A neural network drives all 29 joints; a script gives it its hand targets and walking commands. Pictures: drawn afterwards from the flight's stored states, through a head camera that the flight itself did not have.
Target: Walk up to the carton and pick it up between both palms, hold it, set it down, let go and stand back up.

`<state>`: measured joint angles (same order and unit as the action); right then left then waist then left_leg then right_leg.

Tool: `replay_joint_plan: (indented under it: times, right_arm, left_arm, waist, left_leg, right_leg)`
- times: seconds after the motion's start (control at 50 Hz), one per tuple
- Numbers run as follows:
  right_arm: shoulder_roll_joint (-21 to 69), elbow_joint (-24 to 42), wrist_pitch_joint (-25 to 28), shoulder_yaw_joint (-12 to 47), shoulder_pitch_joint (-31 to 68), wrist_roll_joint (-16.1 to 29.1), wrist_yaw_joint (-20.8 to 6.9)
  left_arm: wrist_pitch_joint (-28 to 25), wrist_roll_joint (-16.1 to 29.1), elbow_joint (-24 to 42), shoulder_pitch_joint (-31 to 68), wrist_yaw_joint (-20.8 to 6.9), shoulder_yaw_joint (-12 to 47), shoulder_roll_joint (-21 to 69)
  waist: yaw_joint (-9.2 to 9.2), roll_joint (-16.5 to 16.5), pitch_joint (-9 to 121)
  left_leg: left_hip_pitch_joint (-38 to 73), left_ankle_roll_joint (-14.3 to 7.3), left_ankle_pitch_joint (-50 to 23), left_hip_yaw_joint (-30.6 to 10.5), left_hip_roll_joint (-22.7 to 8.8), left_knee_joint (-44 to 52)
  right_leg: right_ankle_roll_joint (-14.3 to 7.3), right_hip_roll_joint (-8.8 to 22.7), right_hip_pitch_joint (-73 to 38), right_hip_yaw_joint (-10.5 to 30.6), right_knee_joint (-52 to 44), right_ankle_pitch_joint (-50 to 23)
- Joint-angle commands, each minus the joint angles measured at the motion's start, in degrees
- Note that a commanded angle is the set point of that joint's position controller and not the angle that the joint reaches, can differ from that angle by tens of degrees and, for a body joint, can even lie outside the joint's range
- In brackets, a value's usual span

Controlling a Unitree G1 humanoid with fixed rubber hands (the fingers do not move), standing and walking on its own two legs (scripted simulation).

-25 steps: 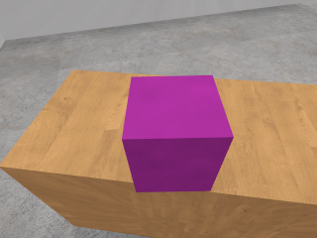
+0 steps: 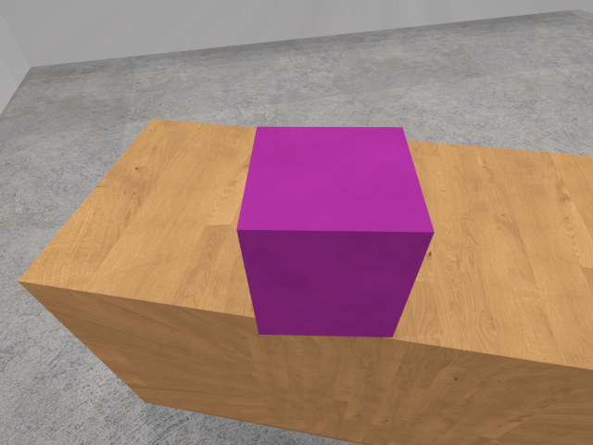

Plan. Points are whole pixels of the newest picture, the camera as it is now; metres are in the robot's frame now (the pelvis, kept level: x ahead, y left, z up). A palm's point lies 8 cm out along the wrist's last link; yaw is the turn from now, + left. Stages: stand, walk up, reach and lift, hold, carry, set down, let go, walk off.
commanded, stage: walk up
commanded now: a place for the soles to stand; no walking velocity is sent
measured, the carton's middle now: (327, 235) +0.41 -0.01 +0.06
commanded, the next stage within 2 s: reach and lift in 0.52 s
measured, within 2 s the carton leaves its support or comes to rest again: neither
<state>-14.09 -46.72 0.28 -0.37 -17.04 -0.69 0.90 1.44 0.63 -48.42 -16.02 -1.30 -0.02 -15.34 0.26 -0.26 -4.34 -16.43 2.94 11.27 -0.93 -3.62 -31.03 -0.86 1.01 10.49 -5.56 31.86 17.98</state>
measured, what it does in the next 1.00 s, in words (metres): stands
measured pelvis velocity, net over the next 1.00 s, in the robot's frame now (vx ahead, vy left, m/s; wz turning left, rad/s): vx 0.01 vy -0.01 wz -0.05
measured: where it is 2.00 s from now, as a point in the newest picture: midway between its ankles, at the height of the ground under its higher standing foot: outside the picture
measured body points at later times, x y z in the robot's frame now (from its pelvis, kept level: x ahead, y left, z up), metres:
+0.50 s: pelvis +0.01 +0.00 +0.00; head +0.02 +0.01 +0.45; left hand +0.05 +0.27 -0.14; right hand +0.09 -0.26 -0.13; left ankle +0.06 +0.15 -0.73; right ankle -0.01 -0.11 -0.73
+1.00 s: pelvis +0.01 -0.01 +0.01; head +0.04 +0.00 +0.45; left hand +0.18 +0.23 -0.09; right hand +0.16 -0.26 -0.08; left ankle +0.06 +0.15 -0.73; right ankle -0.01 -0.11 -0.73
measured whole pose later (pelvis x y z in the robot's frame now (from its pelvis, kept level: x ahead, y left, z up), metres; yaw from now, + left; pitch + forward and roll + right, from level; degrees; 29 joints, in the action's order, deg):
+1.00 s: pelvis +0.01 -0.01 +0.01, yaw -3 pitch -5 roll +1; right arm -12.5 -35.3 2.4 -1.2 -11.2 0.0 -1.2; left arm 22.1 -0.5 -23.0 -11.2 1.4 -5.3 -12.1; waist 0.7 -3.7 -7.9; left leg -9.6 4.0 9.9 2.8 -4.5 -24.5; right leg -1.6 0.2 7.1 -1.9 29.7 17.9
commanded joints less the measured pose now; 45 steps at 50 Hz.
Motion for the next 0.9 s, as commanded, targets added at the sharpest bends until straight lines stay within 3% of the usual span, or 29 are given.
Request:
replay_joint_plan:
  times: [0.0,0.08,0.14,0.16,0.18,0.22,0.26,0.28,0.34,0.36,0.38,0.42,0.44,0.48,0.5,0.52,0.54,0.56,0.6,0.62,0.64,0.68,0.7,0.72,0.76,0.78,0.82,0.88]
  right_arm:
    - [-9.8,5.3,1.6,-2.5,-0.5,0.1,0.5]
    - [-8.8,5.4,1.5,-2.5,-1.6,0.1,0.5]
    - [-10.2,5.1,1.1,-2.9,-2.0,0.0,0.5]
    - [-9.5,5.5,1.2,-3.0,-2.8,0.0,0.6]
    - [-10.1,5.5,1.2,-3.1,-2.2,0.0,0.7]
    - [-9.2,5.7,1.3,-3.1,-2.9,0.0,0.6]
    - [-9.6,6.6,1.1,-3.2,-1.8,-0.1,0.6]
    - [-8.3,6.3,1.1,-3.1,-2.3,0.0,0.5]
    - [-9.1,6.4,1.5,-3.5,-3.7,0.0,0.5]
    - [-9.5,6.4,1.5,-3.5,-3.2,0.0,0.6]
    - [-9.8,6.5,1.4,-3.7,-2.5,0.2,0.6]
    - [-9.3,6.9,1.3,-3.5,-2.0,0.1,0.5]
    - [-9.4,7.4,1.5,-3.4,-1.9,0.0,0.5]
    - [-9.2,7.7,1.4,-3.4,-2.6,-0.1,0.6]
    - [-9.3,7.8,1.4,-3.4,-2.4,-0.1,0.6]
    - [-2.6,2.0,6.6,-8.5,33.7,-6.3,-0.3]
    - [-4.3,-0.8,6.6,-10.0,27.2,-7.4,-1.7]
    - [-5.2,1.8,6.3,-9.2,25.4,-6.1,-1.9]
    - [-7.9,0.5,5.9,-8.7,19.2,-4.0,-2.2]
    - [-8.1,-2.8,5.5,-7.1,16.3,-1.8,-2.6]
    - [-9.2,-4.5,5.0,-6.6,12.4,0.2,-2.6]
    - [-11.7,-2.1,5.9,-4.7,9.9,2.8,-3.1]
    - [-11.9,0.3,6.2,-3.5,10.5,4.2,-2.9]
    - [-11.8,2.0,6.0,-3.0,11.1,4.3,-3.1]
    - [-11.5,4.6,5.6,-2.8,12.9,3.0,-2.6]
    - [-10.8,6.8,5.3,-1.8,13.5,2.7,-2.3]
    - [-7.6,12.0,4.2,-1.7,15.6,1.8,-1.6]
    - [-3.6,18.2,3.5,-1.5,14.3,0.4,-1.4]
  left_arm:
    - [-1.1,-0.1,3.7,-0.7,0.4,-2.3,-9.1]
    - [-1.0,-0.2,3.7,-1.2,0.5,-2.2,-9.2]
    - [-0.5,-0.5,3.4,-1.3,0.6,-2.1,-8.8]
    - [-0.6,-0.3,2.9,-1.9,0.6,-2.1,-8.5]
    - [-0.7,-0.5,3.0,-2.3,0.7,-2.3,-8.2]
    - [-0.8,-0.7,3.3,-0.8,0.6,-2.4,-8.9]
    - [-1.0,-0.5,3.5,-1.8,0.6,-2.3,-9.3]
    - [-1.1,-0.3,3.6,-1.2,0.7,-2.9,-10.0]
    - [-0.8,0.1,4.1,-1.0,0.8,-2.7,-9.5]
    - [-0.8,0.0,3.8,-1.6,0.8,-2.5,-9.1]
    - [-0.8,-0.2,4.0,-2.5,0.7,-2.5,-8.4]
    - [-0.7,-0.5,4.1,-1.5,0.7,-2.4,-9.3]
    - [-0.7,-0.3,4.3,-1.5,0.7,-2.7,-9.3]
    - [-0.7,-0.3,4.7,-0.6,0.6,-2.6,-10.0]
    - [-0.6,-0.3,4.7,-0.8,0.7,-2.8,-9.6]
    - [8.9,-2.0,18.4,34.5,1.6,-5.8,-15.5]
    - [15.1,-0.8,17.6,26.6,2.6,-3.7,-11.7]
    - [18.5,0.3,21.4,25.2,2.4,-3.7,-11.1]
    - [22.8,0.3,26.9,18.9,2.1,-4.0,-8.7]
    - [24.6,-0.7,27.9,15.4,2.1,-3.7,-7.7]
    - [25.8,-2.4,29.9,10.8,2.2,-4.8,-7.2]
    - [25.9,-3.3,33.8,3.8,2.3,-5.6,-5.3]
    - [25.6,-4.0,35.2,2.7,2.3,-5.8,-6.7]
    - [25.8,-3.9,33.5,1.3,2.4,-6.4,-5.3]
    - [25.7,-4.4,30.8,1.5,2.4,-7.3,-4.8]
    - [25.5,-4.1,30.0,2.3,2.3,-8.0,-5.6]
    - [25.1,-4.9,30.1,5.5,2.5,-9.3,-6.9]
    - [21.7,-2.7,33.1,8.5,2.6,-9.2,-5.7]
  waist:
    - [0.81,1.7,-0.3]
    - [0.19,2.3,0.8]
    - [0.12,3.1,-1.1]
    - [0.28,2.2,0.5]
    - [0.58,3.5,0.3]
    - [-0.22,-0.4,0.1]
    - [0.14,1.9,0.3]
    - [-0.54,-0.3,0.5]
    - [-0.83,2.5,1.2]
    - [-0.26,1.0,1.0]
    - [-0.04,2.7,1.5]
    - [-0.23,1.4,0.6]
    - [0.06,3.5,1.3]
    - [-0.22,-0.4,3.1]
    - [0.37,-0.1,3.7]
    - [-1.33,-0.4,5.4]
    - [-2.97,-3.6,1.8]
    - [-2.30,-5.5,6.4]
    - [-2.54,-1.6,12.8]
    - [-2.72,3.4,13.5]
    - [-2.73,4.7,13.7]
    - [-2.60,3.9,13.9]
    - [-1.91,2.4,11.9]
    - [-1.15,3.0,11.4]
    - [-0.16,0.0,8.2]
    - [0.51,0.1,6.6]
    - [2.20,-1.3,2.9]
    - [2.49,-2.6,3.9]
  left_leg:
    - [0.5,-4.6,1.4,-5.1,-1.5,6.1]
    - [0.2,-4.6,-0.8,-5.2,-1.7,5.8]
    - [-3.1,-4.9,7.8,-7.5,-2.2,7.0]
    - [-1.3,-5.1,7.3,-8.3,-2.4,7.7]
    - [-2.2,-5.4,5.8,-7.9,-2.3,7.1]
    - [-3.2,-4.8,5.6,-8.0,-2.0,6.9]
    - [-1.9,-4.7,5.0,-6.3,-0.6,4.8]
    - [-1.1,-4.6,3.0,-6.3,0.3,3.6]
    - [-0.4,-4.4,1.2,-7.2,-0.5,4.5]
    - [-1.0,-4.8,0.5,-8.0,-0.9,4.0]
    - [-2.1,-5.3,2.4,-8.4,-1.1,4.5]
    - [-3.4,-4.6,0.0,-7.4,-0.5,3.0]
    - [-3.6,-4.5,-3.3,-7.5,-0.3,2.4]
    - [-1.5,-4.3,-7.4,-6.6,0.4,0.9]
    - [-1.5,-4.7,-6.8,-7.2,0.3,0.6]
    - [-5.0,-1.3,10.9,5.3,2.4,-4.8]
    - [-5.7,-2.3,13.9,6.2,2.2,-6.8]
    - [-4.5,-2.6,11.1,5.9,2.0,-7.8]
    - [1.2,-0.9,3.5,5.2,1.4,-9.2]
    - [5.2,0.3,1.1,5.5,2.1,-8.3]
    - [9.4,1.3,-4.1,5.4,2.5,-7.4]
    - [16.3,2.1,-14.1,4.6,2.9,-5.0]
    - [16.4,1.7,-12.8,5.2,4.0,-4.2]
    - [15.7,1.2,-13.1,5.3,4.1,-2.1]
    - [16.8,0.5,-13.4,5.7,4.9,0.9]
    - [16.4,0.0,-13.3,6.4,5.6,1.4]
    - [13.0,-1.5,-5.3,8.0,6.2,5.2]
    - [13.1,-2.4,-6.1,8.9,6.0,6.9]
  right_leg:
    - [-2.0,6.0,4.7,7.5,-10.5,1.9]
    - [-1.6,5.9,3.5,6.4,-9.9,1.8]
    - [-2.0,5.9,4.1,6.6,-10.2,4.6]
    - [-2.1,5.6,4.5,6.2,-9.7,5.4]
    - [-1.8,5.6,4.1,6.0,-9.5,3.3]
    - [-1.9,5.5,3.6,5.6,-9.9,3.2]
    - [-2.3,6.9,5.3,7.4,-11.9,5.5]
    - [-2.8,7.5,6.3,7.7,-12.0,4.8]
    - [-2.2,6.5,6.1,5.4,-9.3,3.5]
    - [-2.3,6.1,5.8,5.1,-8.9,2.9]
    - [-2.3,6.2,4.9,5.7,-9.2,3.0]
    - [-2.6,6.9,4.1,5.6,-9.2,1.5]
    - [-2.4,6.8,2.9,4.8,-8.7,-1.2]
    - [-2.8,7.4,2.2,3.9,-7.4,-3.3]
    - [-2.5,7.1,2.5,4.0,-7.7,-2.8]
    - [-1.1,1.5,21.3,1.5,1.9,10.5]
    - [-0.8,2.6,20.8,1.1,3.2,14.0]
    - [-0.1,2.5,18.3,0.8,4.9,7.6]
    - [0.1,2.3,16.9,1.3,5.1,-3.8]
    - [-0.7,1.6,15.1,0.8,3.5,-5.6]
    - [-0.7,0.2,11.8,0.2,2.2,-10.7]
    - [-0.4,-1.7,9.4,-1.1,-0.7,-17.7]
    - [0.1,-2.1,7.9,-0.5,-2.8,-17.8]
    - [0.1,-1.9,6.7,-0.6,-3.9,-18.3]
    - [1.1,-2.2,6.3,-0.3,-6.7,-19.0]
    - [2.0,-2.1,5.8,0.2,-7.3,-20.5]
    - [2.7,-1.0,4.0,2.3,-10.3,-13.5]
    - [3.6,-1.0,3.9,3.3,-11.9,-13.6]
